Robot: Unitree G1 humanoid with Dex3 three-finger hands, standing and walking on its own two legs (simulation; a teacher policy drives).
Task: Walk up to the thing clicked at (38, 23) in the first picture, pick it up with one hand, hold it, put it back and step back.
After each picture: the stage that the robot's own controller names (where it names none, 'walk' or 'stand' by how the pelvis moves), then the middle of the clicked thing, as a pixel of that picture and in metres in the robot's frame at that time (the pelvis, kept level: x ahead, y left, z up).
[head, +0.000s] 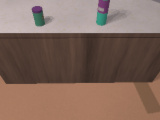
stand; (38, 16) +0.92 +0.28 -0.11
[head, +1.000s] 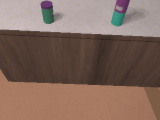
walk; (47, 12) +0.83 +0.21 -0.08
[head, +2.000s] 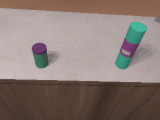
walk; (40, 56) +0.55 +0.19 -0.10
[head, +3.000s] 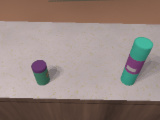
stand; (41, 73) +0.47 +0.20 -0.11
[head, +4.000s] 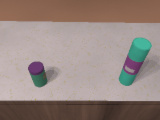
stand; (38, 74) +0.46 +0.20 -0.11
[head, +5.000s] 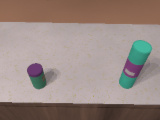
stand; (37, 76) +0.45 +0.21 -0.11
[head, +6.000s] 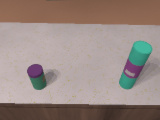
stand; (37, 77) +0.45 +0.21 -0.11
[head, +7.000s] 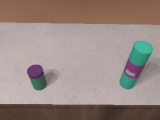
rise first; (37, 77) +0.44 +0.21 -0.11
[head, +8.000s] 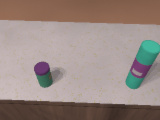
rise first; (43, 75) +0.45 +0.19 -0.11
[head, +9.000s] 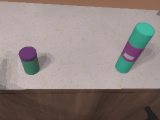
go down; (30, 61) +0.48 +0.18 -0.07
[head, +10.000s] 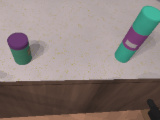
go down; (20, 49) +0.48 +0.18 -0.03
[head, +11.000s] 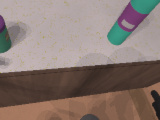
close in; out of the picture +0.48 +0.19 +0.01
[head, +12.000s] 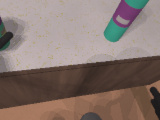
close; out of the picture +0.51 +0.19 +0.01
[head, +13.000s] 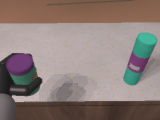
lift; (25, 75) +0.31 +0.17 +0.13
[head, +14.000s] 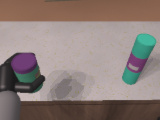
hold; (28, 73) +0.33 +0.17 +0.10
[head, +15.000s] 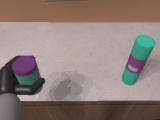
hold; (28, 76) +0.33 +0.17 +0.09
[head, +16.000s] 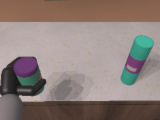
hold; (30, 77) +0.33 +0.17 +0.08
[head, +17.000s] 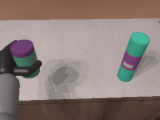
crouch; (26, 59) +0.39 +0.17 +0.09
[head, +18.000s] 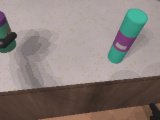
lower; (0, 32) +0.49 +0.21 +0.07
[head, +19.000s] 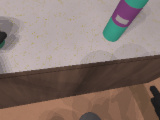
lower; out of the picture +0.50 +0.20 +0.01
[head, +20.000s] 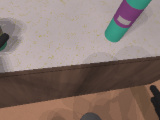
lower; out of the picture +0.50 +0.20 +0.01
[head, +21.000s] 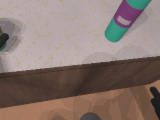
lower; out of the picture +0.50 +0.20 +0.01
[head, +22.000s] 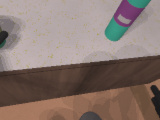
lower; out of the picture +0.50 +0.20 +0.01
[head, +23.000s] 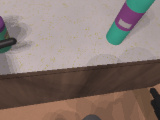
open; out of the picture +0.50 +0.19 +0.00
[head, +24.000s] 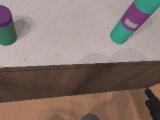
sink last; (2, 27) +0.50 +0.18 +0.00
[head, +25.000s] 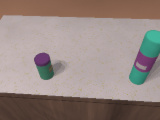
sink last; (44, 66) +0.48 +0.20 -0.06
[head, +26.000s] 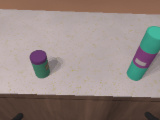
stand; (40, 64) +0.47 +0.18 -0.05
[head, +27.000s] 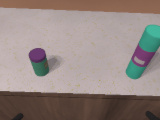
stand; (39, 62) +0.47 +0.19 -0.05
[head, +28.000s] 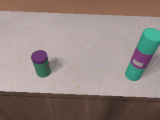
stand; (41, 64) +0.48 +0.19 -0.07
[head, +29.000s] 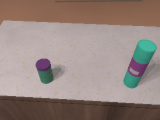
stand; (45, 71) +0.49 +0.19 -0.11
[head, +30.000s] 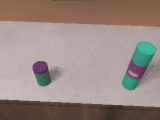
stand; (42, 74) +0.47 +0.19 -0.11
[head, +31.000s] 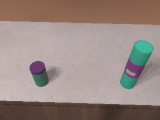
stand; (39, 74) +0.46 +0.20 -0.11
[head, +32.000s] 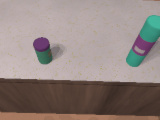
walk; (43, 51) +0.51 +0.17 -0.09
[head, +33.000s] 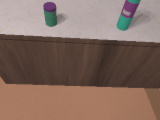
walk; (50, 14) +0.77 +0.16 -0.09
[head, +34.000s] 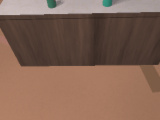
stand; out of the picture +1.11 +0.27 -0.09
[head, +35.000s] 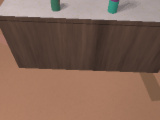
stand; (55, 2) +1.07 +0.18 -0.11
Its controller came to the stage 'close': yes
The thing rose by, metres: 0.19
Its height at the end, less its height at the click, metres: +0.00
